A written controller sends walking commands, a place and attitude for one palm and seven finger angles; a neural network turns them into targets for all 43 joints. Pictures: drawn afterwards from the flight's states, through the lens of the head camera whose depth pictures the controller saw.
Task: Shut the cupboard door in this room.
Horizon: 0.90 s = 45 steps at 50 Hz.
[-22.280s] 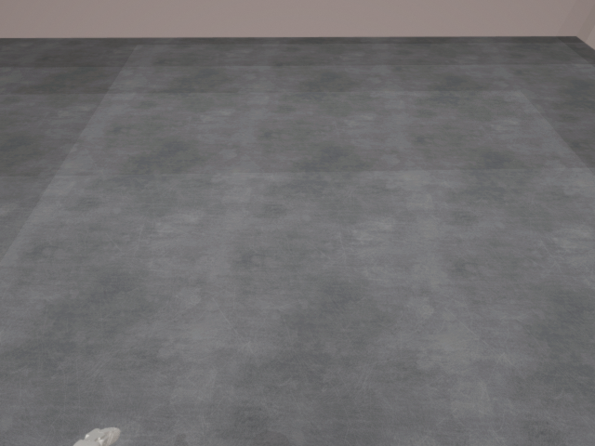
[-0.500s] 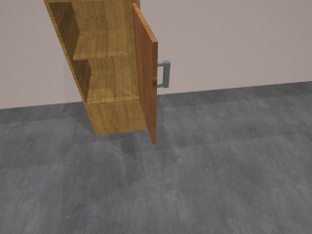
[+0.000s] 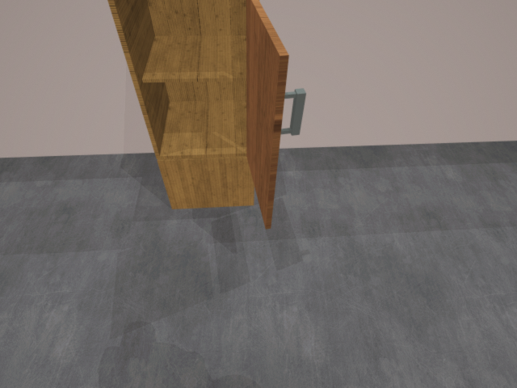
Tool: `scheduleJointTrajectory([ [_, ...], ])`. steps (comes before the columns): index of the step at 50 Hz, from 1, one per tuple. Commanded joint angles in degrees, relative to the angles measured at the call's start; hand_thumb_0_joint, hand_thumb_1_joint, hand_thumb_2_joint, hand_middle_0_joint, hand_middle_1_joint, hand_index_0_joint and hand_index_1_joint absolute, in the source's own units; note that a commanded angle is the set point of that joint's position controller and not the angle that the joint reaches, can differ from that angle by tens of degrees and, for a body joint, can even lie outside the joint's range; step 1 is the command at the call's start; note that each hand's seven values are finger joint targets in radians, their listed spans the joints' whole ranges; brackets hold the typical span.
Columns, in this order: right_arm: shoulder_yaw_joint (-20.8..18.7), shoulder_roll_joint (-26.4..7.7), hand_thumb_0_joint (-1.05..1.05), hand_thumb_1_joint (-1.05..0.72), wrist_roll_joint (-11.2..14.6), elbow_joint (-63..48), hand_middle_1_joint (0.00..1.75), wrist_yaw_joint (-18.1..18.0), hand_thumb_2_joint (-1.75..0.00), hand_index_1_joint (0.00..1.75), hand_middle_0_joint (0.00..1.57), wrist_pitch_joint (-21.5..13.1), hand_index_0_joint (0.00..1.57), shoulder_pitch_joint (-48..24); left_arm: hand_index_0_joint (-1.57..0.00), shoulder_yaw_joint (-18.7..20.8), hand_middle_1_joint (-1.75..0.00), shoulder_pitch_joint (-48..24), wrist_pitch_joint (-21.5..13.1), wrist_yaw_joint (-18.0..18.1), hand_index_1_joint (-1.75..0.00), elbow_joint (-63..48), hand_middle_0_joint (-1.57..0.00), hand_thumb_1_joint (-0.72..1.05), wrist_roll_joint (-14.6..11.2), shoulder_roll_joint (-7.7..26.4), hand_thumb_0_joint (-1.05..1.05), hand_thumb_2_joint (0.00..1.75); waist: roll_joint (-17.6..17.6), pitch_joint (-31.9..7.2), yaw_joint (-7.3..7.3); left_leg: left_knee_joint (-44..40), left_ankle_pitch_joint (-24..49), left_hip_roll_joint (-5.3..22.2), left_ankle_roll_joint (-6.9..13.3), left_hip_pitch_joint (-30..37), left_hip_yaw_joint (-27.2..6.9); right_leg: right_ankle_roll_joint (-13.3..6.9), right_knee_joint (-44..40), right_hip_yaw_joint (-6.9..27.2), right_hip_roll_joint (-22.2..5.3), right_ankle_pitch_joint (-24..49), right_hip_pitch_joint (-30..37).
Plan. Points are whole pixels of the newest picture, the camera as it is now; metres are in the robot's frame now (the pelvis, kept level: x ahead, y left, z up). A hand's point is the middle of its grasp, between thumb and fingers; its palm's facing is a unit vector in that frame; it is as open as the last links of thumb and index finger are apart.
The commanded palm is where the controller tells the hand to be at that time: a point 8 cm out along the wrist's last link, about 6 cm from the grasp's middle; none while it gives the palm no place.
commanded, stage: stand and wait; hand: left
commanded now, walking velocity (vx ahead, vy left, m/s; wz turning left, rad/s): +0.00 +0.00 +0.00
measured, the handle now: (289, 113) +0.70 -0.03 +0.02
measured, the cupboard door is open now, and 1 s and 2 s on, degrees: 97 97 97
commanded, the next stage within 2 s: turn or walk to find it in 0.14 s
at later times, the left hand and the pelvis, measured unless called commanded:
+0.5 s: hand out of the picture +0.01 +0.21 -0.19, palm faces +0.14 -0.97 -0.21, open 7.4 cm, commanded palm none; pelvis +0.00 +0.01 -0.01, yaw +7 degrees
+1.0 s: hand (145, 385) +0.15 +0.21 -0.17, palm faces +0.26 -0.93 -0.25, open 7.4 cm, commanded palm none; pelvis +0.12 +0.01 -0.01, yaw +17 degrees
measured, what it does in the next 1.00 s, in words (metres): walks ahead, turning left: right foot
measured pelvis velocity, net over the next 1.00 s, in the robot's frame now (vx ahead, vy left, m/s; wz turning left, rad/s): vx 0.12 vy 0.01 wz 0.29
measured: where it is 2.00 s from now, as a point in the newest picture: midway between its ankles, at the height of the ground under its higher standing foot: outside the picture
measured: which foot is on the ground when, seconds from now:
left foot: down 0.00-0.96, up 0.98-1.00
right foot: down 0.00-0.56, up 0.58-0.94, down 0.96-1.00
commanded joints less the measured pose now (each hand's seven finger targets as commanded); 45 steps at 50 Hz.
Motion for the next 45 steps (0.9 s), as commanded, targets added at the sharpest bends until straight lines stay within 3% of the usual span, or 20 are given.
scheduleJointTrajectory([
  [1,-0.6,-5.8,0.0,-0.9,0.0,-1.9,0.3,-0.4,-0.9,0.3,0.2,-1.1,0.2,2.4,-0.2,0.8,-0.3,3.8,-1.0,0.0,-0.3,-0.8,-0.2,0.9,-0.2,5.7,0.0,0.9,1.9,-0.1,0.48,-7.3,13.3,5.0,1.7,-1.6,-4.8,-0.3,-6.9,5.4,-4.4,8.4,2.5],
  [7,-0.7,-7.7,0.0,-0.9,0.0,-1.9,0.3,-0.5,-0.9,0.3,0.2,-1.5,0.2,1.0,-0.2,0.7,-0.3,3.0,-1.5,-0.2,-0.3,-0.4,-0.2,0.9,-0.1,7.5,0.0,0.9,1.3,0.6,0.3,-9.2,12.3,5.0,1.5,0.3,-4.1,-0.5,-9.3,6.0,-4.7,8.5,2.6],
  [12,-0.7,-7.0,0.0,-0.9,-0.2,-3.2,0.3,-0.2,-0.9,0.3,0.2,-0.5,0.2,1.0,-0.2,1.4,-0.3,3.1,-0.3,0.1,-0.3,-1.4,-0.2,0.9,-0.2,6.6,0.0,0.9,2.5,0.8,0.59,-7.7,12.5,5.0,1.6,-4.2,-5.4,0.0,-6.0,4.2,-5.0,6.5,3.1],
  [15,-1.2,-7.7,0.0,-0.9,-0.3,-4.7,0.3,0.0,-0.9,0.3,0.2,0.1,0.2,0.2,-0.2,2.1,-0.3,2.6,0.0,0.0,-0.3,-2.7,-0.2,0.9,-0.1,7.7,0.0,0.9,0.5,0.4,0.61,-5.1,11.2,4.3,1.8,-7.3,-5.8,-0.4,-5.1,4.3,-6.3,5.4,2.7],
  [17,-1.5,-7.4,0.0,-0.9,-0.3,-5.7,0.3,0.2,-0.9,0.3,0.2,0.3,0.2,-0.1,-0.2,2.7,-0.3,2.6,0.2,0.0,-0.3,-3.7,-0.2,0.9,0.1,8.6,0.0,0.9,-2.0,-0.6,0.81,-1.1,10.2,3.2,1.5,-9.2,-4.6,-1.6,-5.6,5.2,-8.8,5.0,2.7],
  [20,-1.8,-6.1,0.0,-0.9,-0.8,-7.3,0.3,0.4,-0.9,0.3,0.2,0.7,0.2,-0.1,-0.2,3.7,-0.3,3.3,0.0,-0.4,-0.3,-4.7,-0.2,0.9,0.6,11.2,0.0,0.9,-10.5,-2.3,1.76,11.5,-7.6,0.9,0.4,-13.3,1.0,-6.0,-14.4,12.0,-17.6,-13.8,3.2],
  [21,-2.0,-6.5,0.0,-0.9,-0.9,-8.6,0.3,0.6,-0.9,0.3,0.2,0.8,0.2,-1.5,-0.2,3.9,-0.3,3.6,-0.1,-0.3,-0.3,-4.9,-0.2,0.9,0.9,11.5,0.0,0.9,-11.3,-1.3,2.26,16.6,-12.0,2.0,0.3,-15.5,1.7,-7.4,-16.7,14.2,-20.3,-18.5,2.4],
  [22,-2.2,-6.5,0.0,-0.9,-0.9,-9.5,0.3,1.0,-0.9,0.3,0.2,0.6,0.2,-3.1,-0.2,4.1,-0.3,3.3,-0.6,-0.5,-0.3,-4.9,-0.2,0.9,1.1,12.0,0.0,0.9,-9.4,0.9,2.41,19.6,-12.9,3.8,0.3,-17.0,2.2,-8.2,-18.0,14.9,-22.2,-19.8,0.6],
  [23,-2.3,-6.0,0.0,-0.9,-0.8,-9.9,0.3,1.6,-0.9,0.3,0.2,0.3,0.2,-3.5,-0.2,4.2,-0.3,2.6,-1.2,-0.6,-0.3,-4.9,-0.2,0.9,1.3,12.3,0.0,0.9,-6.9,1.8,1.63,18.4,-12.8,5.1,0.3,-16.3,2.6,-7.9,-17.0,12.8,-22.4,-18.0,-0.4],
  [25,-2.1,-4.8,0.0,-0.9,-0.7,-9.2,0.3,2.2,-0.9,0.3,0.2,-0.4,0.2,0.8,-0.2,4.2,-0.3,0.3,-1.6,-1.2,-0.3,-5.0,-0.2,0.9,1.2,12.6,0.0,0.9,-3.2,0.7,-0.91,8.4,-8.8,4.0,0.4,-6.9,5.3,-5.2,-11.6,5.6,-18.8,-16.7,-4.4],
  [26,-2.3,-5.6,0.0,-0.9,-0.7,-8.2,0.3,2.2,-0.9,0.3,0.2,-0.7,0.2,4.7,-0.2,4.0,-0.3,-0.6,-1.5,-1.5,-0.3,-5.2,-0.2,0.9,0.8,12.1,0.0,0.9,1.7,-0.6,-2.77,2.8,-7.1,3.0,1.1,1.1,4.4,-2.9,-6.3,1.7,-15.3,-19.7,-9.8],
  [27,-3.3,-8.6,0.0,-0.9,-1.2,-7.1,0.3,1.9,-0.9,0.3,0.2,-0.9,0.2,8.8,-0.2,3.7,-0.3,-1.9,-1.2,-2.2,-0.3,-6.5,-0.2,0.9,0.3,10.0,0.0,0.9,12.0,1.4,-4.85,-5.8,-15.9,7.1,3.5,4.3,-7.1,0.2,4.7,-2.7,-8.4,-20.7,-17.8],
  [28,-4.4,-13.7,0.0,-0.9,-1.7,-6.2,0.3,1.1,-0.9,0.3,0.2,-1.4,0.2,14.1,-0.2,2.6,-0.3,-4.5,-1.2,-2.8,-0.3,-9.2,-0.2,0.9,0.0,6.1,0.0,0.9,23.0,3.4,-6.94,-18.5,-21.6,17.7,8.9,6.4,-27.0,3.1,20.7,-5.1,-0.4,-17.6,-26.9],
  [29,-4.3,-14.1,0.0,-0.9,-1.5,-4.9,0.3,0.7,-0.9,0.3,0.2,-1.6,0.2,16.2,-0.2,2.2,-0.3,-7.9,-1.1,-2.4,-0.3,-10.7,-0.2,0.9,0.9,5.6,0.0,0.9,18.5,4.2,-7.17,-20.4,-16.2,21.3,12.2,7.1,-32.4,1.4,30.5,2.6,-0.7,-18.7,-30.7],
  [31,-3.2,-10.9,0.0,-0.9,-1.2,-5.4,0.3,-0.1,-0.9,0.3,0.2,-2.4,0.2,12.2,-0.2,2.1,-0.3,-7.5,-1.8,-2.4,-0.3,-9.5,-0.2,0.9,0.7,5.2,0.0,0.9,8.3,2.9,-4.01,-17.2,2.0,19.8,12.6,6.2,-26.3,0.9,36.5,8.2,-2.8,-11.5,-30.7],
  [33,-2.2,-9.2,0.0,-0.9,-0.9,-5.6,0.3,-0.7,-0.9,0.3,0.2,-3.5,0.2,8.2,-0.2,1.7,-0.3,-3.7,-1.9,-2.2,-0.3,-7.2,-0.2,0.9,0.4,4.6,0.0,0.9,6.0,-0.6,-1.43,-14.0,23.7,15.6,10.8,8.5,-15.7,2.3,34.7,8.8,-2.9,-6.4,-26.4],
  [35,-2.1,-9.1,0.0,-0.9,-0.5,-5.3,0.3,-0.9,-0.9,0.3,0.2,-3.6,0.2,7.4,-0.2,1.6,-0.3,-2.2,-1.3,-1.9,-0.3,-6.6,-0.2,0.9,0.0,4.5,0.0,0.9,5.9,-3.0,-0.59,-11.4,37.2,13.4,10.4,9.7,-10.1,3.3,31.1,8.4,-2.0,-4.9,-22.9],
  [37,-2.4,-9.6,0.0,-0.9,-0.4,-5.2,0.3,-0.9,-0.9,0.3,0.2,-3.1,0.2,7.0,-0.2,1.6,-0.3,-2.3,-0.7,-1.6,-0.3,-6.9,-0.2,0.9,-0.1,4.3,0.0,0.9,5.6,-3.4,-0.39,-10.4,40.9,12.6,10.1,9.6,-8.5,3.8,27.4,7.9,-1.2,-4.1,-20.9],
  [42,-3.4,-10.2,0.0,-0.9,-0.7,-5.6,0.3,-0.4,-0.9,0.3,0.2,-1.6,0.2,4.6,-0.2,2.0,-0.3,-4.3,-0.3,-1.3,-0.3,-9.0,-0.2,0.9,-0.2,4.2,0.0,0.9,9.2,-1.1,-0.73,-8.4,36.1,11.4,8.7,4.8,-8.7,3.8,15.2,6.0,0.8,-2.9,-14.4],
  [45,-3.6,-9.9,0.0,-0.9,-0.6,-5.4,0.3,-0.6,-0.9,0.3,0.2,-1.1,0.2,2.6,-0.2,2.2,-0.3,0.8,-1.1,-1.2,-0.3,-7.3,-0.2,0.9,-0.1,4.7,0.0,0.9,8.6,-2.2,1.35,-3.1,29.6,10.0,6.0,2.4,-8.2,3.1,2.0,4.8,1.1,5.5,-4.4],
])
